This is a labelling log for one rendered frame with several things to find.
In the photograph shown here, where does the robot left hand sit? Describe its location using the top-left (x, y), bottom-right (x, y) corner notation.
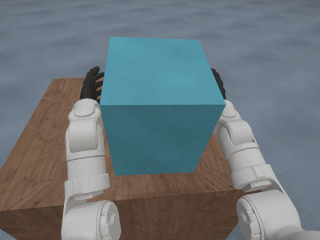
top-left (79, 66), bottom-right (105, 104)

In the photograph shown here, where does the pedestal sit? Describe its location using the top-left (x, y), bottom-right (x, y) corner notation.
top-left (0, 77), bottom-right (262, 240)

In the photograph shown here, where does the left robot forearm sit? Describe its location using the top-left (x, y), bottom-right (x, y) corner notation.
top-left (61, 98), bottom-right (110, 240)

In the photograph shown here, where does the right robot forearm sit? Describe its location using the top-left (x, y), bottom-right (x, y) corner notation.
top-left (213, 99), bottom-right (301, 226)

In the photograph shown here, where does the right robot upper arm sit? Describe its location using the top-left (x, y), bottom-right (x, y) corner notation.
top-left (236, 189), bottom-right (320, 240)

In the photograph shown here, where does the robot right hand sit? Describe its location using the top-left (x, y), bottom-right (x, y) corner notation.
top-left (211, 68), bottom-right (227, 100)

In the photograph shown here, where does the left robot upper arm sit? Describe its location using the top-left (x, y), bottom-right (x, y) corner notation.
top-left (62, 200), bottom-right (121, 240)

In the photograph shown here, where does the carton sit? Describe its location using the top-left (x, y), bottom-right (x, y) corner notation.
top-left (99, 37), bottom-right (226, 176)

